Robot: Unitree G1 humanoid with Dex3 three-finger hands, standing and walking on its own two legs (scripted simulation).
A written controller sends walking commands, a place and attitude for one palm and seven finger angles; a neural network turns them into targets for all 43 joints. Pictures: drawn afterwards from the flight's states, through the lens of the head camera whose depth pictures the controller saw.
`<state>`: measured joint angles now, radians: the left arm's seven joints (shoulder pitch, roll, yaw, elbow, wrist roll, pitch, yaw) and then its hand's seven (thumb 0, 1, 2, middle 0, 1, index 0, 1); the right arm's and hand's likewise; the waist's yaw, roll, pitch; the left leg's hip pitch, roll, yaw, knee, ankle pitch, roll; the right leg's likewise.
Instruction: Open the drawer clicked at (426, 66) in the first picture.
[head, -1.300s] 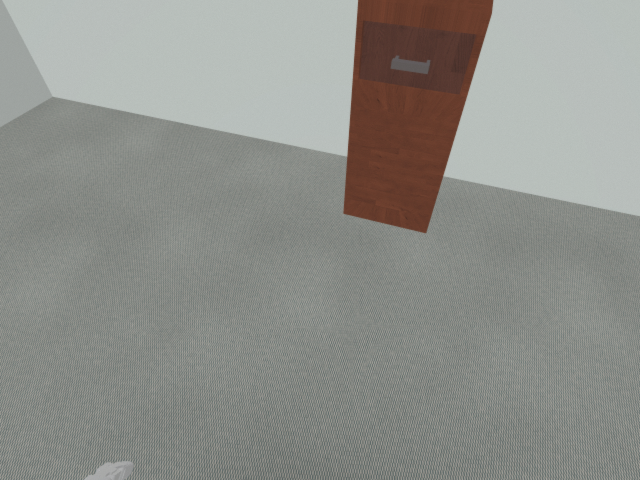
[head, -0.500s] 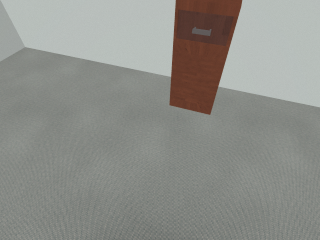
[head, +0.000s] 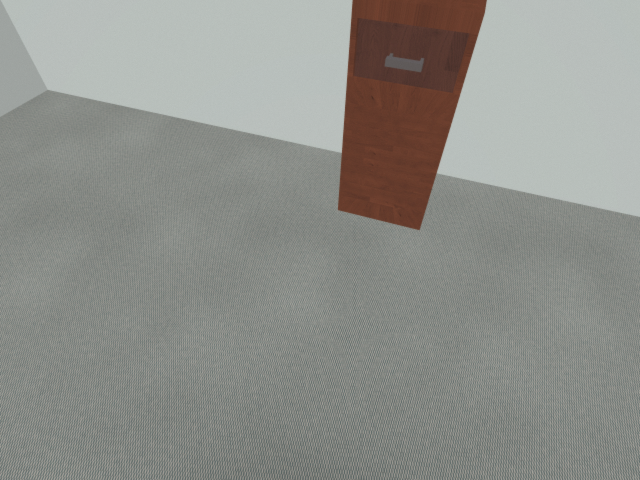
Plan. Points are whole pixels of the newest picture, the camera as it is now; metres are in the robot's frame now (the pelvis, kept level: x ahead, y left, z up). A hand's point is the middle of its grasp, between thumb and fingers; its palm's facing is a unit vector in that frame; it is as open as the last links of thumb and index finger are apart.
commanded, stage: look at it before walking up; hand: left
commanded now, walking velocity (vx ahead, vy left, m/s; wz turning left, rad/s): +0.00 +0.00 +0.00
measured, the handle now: (405, 61) +1.30 -0.19 -0.04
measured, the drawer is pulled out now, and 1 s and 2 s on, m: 0.00 0.00 0.00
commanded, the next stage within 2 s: walk to a spot facing it in 0.14 s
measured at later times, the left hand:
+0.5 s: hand out of the picture +0.05 +0.21 -0.18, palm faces -0.07 -0.97 -0.23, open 7.4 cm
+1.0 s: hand (253, 447) +0.21 +0.12 -0.18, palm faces -0.19 -0.97 -0.14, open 7.4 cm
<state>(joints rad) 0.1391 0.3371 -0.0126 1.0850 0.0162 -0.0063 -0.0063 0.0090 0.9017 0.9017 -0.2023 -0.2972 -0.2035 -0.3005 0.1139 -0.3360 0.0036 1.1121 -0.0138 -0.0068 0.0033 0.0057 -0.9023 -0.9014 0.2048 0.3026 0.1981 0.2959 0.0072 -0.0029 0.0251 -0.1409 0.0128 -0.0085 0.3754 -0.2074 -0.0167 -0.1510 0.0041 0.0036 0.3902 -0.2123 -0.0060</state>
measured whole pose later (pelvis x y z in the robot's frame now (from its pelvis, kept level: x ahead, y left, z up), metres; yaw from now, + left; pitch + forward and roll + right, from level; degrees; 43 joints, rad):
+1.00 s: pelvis +0.21 -0.05 -0.01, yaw -14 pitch +1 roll -1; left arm 0.40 0.14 0.02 1.09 0.03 -0.07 0.00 0.01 0.90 0.90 -0.20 -0.30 -0.20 -0.30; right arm 0.16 -0.18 -0.05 1.01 -0.03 -0.02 0.03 0.01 -0.91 -0.90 0.20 0.30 0.19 0.30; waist 0.02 0.01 0.02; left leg -0.59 0.13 0.09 0.89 -0.19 -0.04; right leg -0.05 0.05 -0.02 0.35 -0.32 -0.03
